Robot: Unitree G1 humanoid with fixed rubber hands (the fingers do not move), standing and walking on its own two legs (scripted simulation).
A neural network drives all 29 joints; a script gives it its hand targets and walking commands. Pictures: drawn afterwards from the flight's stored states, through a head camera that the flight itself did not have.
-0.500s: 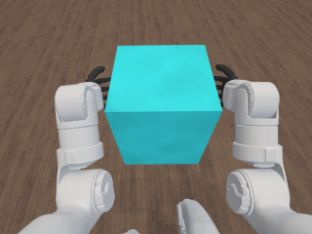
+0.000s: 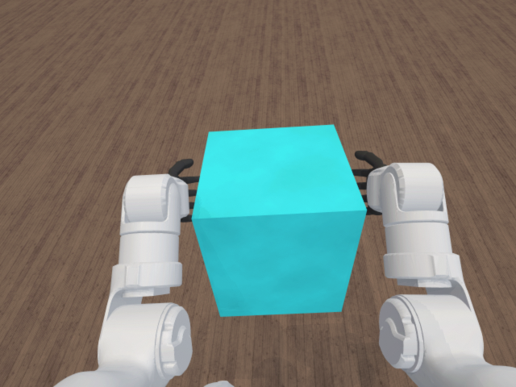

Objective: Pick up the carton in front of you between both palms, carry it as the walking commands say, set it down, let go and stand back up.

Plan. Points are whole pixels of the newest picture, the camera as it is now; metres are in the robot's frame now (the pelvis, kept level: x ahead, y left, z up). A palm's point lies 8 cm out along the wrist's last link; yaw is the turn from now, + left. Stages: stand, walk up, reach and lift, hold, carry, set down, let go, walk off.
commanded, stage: carry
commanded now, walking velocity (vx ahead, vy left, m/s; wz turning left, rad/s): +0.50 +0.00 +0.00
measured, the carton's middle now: (275, 222) +0.37 +0.00 +0.04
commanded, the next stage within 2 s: none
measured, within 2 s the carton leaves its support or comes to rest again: neither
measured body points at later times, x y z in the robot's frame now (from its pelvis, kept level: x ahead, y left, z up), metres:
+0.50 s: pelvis +0.31 +0.04 +0.01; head +0.32 +0.05 +0.46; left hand +0.60 +0.18 +0.07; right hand +0.59 -0.13 +0.08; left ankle +0.29 +0.12 -0.74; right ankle +0.34 -0.11 -0.69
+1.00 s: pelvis +0.61 -0.03 +0.01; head +0.59 -0.04 +0.46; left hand +0.88 +0.13 +0.08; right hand +0.89 -0.17 +0.08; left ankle +0.70 +0.13 -0.69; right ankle +0.60 -0.11 -0.74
